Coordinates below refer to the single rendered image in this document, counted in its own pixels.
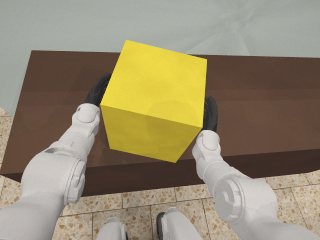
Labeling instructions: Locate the robot left upper arm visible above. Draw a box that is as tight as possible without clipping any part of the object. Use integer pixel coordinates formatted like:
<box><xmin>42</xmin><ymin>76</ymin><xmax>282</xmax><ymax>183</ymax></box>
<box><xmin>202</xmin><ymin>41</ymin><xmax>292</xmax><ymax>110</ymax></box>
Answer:
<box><xmin>0</xmin><ymin>152</ymin><xmax>86</xmax><ymax>240</ymax></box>

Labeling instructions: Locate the right robot hand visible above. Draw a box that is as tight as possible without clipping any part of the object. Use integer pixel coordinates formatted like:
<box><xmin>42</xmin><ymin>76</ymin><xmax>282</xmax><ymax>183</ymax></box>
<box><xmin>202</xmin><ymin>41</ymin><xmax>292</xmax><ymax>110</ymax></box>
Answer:
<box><xmin>201</xmin><ymin>96</ymin><xmax>218</xmax><ymax>133</ymax></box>

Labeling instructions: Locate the robot right upper arm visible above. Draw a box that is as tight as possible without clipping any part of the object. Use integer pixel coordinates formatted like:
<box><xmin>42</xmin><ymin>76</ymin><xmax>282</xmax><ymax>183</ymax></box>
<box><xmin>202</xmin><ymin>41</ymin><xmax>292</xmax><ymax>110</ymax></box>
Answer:
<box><xmin>214</xmin><ymin>177</ymin><xmax>320</xmax><ymax>240</ymax></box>

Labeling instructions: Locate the robot right forearm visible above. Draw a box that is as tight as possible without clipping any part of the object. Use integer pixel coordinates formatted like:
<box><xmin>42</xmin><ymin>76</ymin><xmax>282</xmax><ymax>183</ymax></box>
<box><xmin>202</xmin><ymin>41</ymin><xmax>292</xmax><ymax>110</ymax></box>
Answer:
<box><xmin>192</xmin><ymin>130</ymin><xmax>279</xmax><ymax>214</ymax></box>

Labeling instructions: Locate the carton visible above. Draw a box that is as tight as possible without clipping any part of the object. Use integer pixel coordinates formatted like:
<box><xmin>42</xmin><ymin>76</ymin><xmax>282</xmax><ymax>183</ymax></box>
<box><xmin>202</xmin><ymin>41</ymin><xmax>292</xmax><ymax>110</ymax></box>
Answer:
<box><xmin>100</xmin><ymin>40</ymin><xmax>207</xmax><ymax>163</ymax></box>

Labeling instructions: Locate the robot left forearm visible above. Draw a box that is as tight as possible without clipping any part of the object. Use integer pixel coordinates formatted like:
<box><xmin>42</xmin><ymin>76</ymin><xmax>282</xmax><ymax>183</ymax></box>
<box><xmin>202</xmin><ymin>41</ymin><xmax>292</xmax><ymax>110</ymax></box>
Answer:
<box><xmin>20</xmin><ymin>103</ymin><xmax>101</xmax><ymax>195</ymax></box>

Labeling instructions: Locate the left robot shin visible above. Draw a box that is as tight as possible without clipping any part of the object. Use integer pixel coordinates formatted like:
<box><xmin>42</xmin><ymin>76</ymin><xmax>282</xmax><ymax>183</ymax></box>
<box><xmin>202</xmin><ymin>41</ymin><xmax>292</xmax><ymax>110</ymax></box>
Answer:
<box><xmin>106</xmin><ymin>217</ymin><xmax>119</xmax><ymax>223</ymax></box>

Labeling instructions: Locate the right robot thigh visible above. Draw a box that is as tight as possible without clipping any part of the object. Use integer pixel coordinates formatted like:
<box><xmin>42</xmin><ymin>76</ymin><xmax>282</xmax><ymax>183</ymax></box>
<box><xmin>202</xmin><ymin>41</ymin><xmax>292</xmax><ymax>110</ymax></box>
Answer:
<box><xmin>161</xmin><ymin>211</ymin><xmax>203</xmax><ymax>240</ymax></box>

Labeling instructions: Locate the pedestal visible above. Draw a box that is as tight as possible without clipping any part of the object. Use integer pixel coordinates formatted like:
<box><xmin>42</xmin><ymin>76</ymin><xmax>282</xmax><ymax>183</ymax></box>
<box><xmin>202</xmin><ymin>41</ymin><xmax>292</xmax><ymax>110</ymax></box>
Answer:
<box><xmin>0</xmin><ymin>50</ymin><xmax>320</xmax><ymax>197</ymax></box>

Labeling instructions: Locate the left robot hand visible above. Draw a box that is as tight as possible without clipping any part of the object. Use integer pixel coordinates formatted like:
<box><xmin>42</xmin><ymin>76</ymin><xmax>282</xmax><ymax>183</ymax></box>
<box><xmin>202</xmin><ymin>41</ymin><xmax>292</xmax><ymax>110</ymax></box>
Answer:
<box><xmin>84</xmin><ymin>73</ymin><xmax>111</xmax><ymax>107</ymax></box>

